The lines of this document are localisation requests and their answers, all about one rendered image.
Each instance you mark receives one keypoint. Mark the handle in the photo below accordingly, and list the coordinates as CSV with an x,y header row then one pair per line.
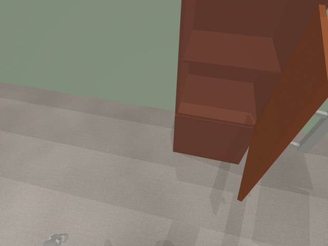
x,y
314,135

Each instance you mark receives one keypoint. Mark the cupboard door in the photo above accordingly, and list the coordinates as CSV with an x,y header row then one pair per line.
x,y
298,94

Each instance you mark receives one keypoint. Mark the robot left hand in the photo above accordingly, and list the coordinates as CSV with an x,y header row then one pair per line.
x,y
56,240

